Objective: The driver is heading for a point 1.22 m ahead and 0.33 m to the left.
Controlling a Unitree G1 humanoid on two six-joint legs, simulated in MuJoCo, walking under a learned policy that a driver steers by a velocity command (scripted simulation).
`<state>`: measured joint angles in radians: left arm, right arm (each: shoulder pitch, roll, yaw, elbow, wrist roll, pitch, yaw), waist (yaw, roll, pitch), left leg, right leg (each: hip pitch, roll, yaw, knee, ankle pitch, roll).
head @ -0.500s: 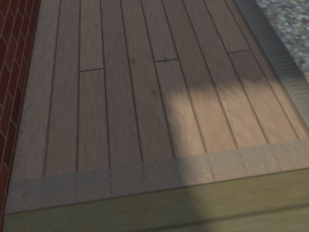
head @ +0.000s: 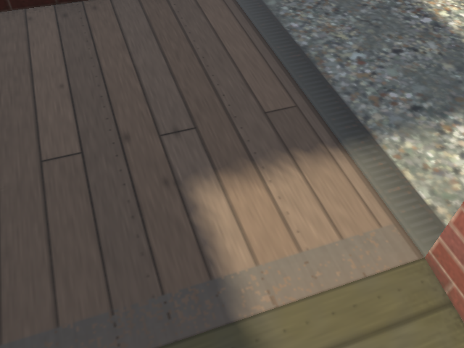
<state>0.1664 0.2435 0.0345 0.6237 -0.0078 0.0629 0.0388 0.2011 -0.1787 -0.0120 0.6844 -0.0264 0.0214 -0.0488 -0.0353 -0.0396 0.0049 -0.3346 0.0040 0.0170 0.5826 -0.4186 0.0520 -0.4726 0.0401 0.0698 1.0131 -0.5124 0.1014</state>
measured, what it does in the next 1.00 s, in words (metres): steps on the spot, turning left: right foot, then left foot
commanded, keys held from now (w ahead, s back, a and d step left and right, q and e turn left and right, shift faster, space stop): no key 0.12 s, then q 0.80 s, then no key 0.08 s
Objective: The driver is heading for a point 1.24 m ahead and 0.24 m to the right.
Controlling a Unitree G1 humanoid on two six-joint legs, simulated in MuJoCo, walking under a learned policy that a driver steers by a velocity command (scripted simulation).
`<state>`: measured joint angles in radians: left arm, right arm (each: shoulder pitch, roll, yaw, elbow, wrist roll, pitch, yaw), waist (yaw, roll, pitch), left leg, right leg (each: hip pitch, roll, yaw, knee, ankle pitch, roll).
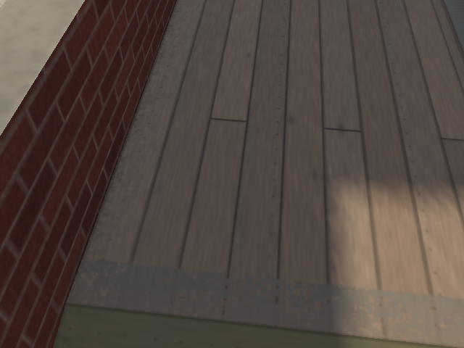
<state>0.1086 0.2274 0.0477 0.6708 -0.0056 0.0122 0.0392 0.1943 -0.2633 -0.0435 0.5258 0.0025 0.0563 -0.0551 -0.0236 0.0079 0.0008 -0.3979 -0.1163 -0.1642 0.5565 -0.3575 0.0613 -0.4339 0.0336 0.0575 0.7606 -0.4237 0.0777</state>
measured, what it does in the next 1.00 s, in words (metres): climbs: right foot, then left foot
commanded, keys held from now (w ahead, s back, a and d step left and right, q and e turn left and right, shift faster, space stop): no key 0.22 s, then w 0.30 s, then w+e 0.48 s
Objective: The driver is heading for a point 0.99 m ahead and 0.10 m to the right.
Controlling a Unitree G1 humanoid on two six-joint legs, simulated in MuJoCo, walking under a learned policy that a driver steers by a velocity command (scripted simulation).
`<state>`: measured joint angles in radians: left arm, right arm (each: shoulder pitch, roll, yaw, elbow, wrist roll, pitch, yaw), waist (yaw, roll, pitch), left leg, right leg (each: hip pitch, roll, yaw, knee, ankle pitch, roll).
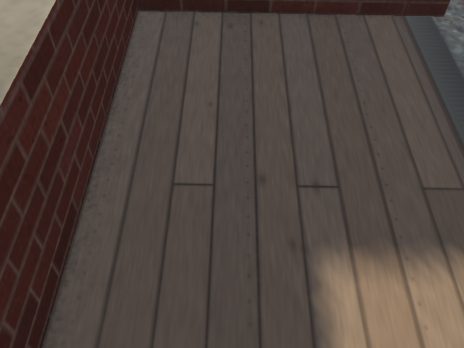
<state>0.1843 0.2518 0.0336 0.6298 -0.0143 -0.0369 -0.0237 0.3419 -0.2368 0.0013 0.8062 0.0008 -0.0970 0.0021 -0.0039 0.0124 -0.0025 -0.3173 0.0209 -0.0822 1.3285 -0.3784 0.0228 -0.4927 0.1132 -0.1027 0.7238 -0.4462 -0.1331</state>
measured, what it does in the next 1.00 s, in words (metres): climbs, turning right: left foot, then right foot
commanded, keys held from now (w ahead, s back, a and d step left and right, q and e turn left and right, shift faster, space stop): w+e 0.40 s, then w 0.30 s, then w+q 0.30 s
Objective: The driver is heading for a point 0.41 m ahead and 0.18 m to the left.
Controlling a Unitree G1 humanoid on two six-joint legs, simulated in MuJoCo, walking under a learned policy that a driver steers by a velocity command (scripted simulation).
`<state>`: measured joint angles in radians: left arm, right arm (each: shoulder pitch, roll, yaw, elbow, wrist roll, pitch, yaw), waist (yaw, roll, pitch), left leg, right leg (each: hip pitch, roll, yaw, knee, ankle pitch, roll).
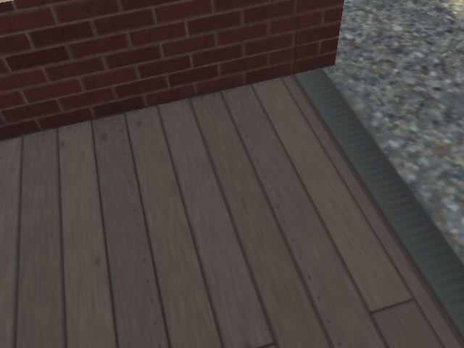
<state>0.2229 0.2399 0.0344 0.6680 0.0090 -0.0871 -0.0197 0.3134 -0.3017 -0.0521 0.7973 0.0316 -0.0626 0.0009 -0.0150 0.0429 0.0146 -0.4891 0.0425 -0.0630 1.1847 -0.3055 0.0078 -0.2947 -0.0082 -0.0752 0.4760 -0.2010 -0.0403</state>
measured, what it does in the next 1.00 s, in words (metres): walks ahead, turning left: left foot, then right foot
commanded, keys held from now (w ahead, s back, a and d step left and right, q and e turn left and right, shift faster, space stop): w+q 0.40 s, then no key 0.60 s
